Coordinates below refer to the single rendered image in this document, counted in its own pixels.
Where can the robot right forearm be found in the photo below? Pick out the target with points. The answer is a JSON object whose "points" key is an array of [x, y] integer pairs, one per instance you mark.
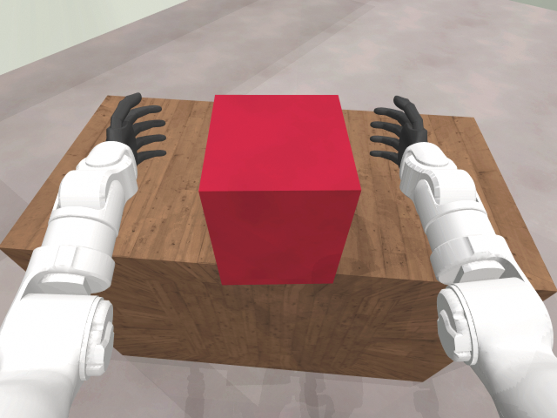
{"points": [[464, 245]]}

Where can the pedestal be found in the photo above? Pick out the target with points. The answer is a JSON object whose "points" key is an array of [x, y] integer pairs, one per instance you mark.
{"points": [[377, 319]]}

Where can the carton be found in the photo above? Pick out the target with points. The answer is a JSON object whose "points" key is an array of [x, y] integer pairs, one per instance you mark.
{"points": [[279, 188]]}

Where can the right robot upper arm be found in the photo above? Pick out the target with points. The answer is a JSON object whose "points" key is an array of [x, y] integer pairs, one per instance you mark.
{"points": [[498, 328]]}

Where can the left robot upper arm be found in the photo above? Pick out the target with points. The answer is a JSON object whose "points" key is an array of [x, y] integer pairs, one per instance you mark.
{"points": [[52, 344]]}

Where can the robot left forearm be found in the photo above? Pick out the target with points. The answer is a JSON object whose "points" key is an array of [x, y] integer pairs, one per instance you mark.
{"points": [[76, 254]]}

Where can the robot left hand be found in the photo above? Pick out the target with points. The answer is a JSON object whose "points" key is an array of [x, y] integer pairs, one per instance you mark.
{"points": [[124, 130]]}

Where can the robot right hand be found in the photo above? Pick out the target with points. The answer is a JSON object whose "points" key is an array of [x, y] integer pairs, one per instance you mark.
{"points": [[411, 132]]}

